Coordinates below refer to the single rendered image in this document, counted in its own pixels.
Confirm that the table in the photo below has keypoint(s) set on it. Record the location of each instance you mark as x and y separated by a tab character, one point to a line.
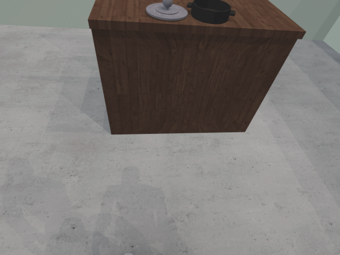
187	76

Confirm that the pot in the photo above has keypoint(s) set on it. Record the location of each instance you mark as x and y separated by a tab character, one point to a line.
211	11

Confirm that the lid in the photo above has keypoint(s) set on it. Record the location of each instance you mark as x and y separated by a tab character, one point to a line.
159	11

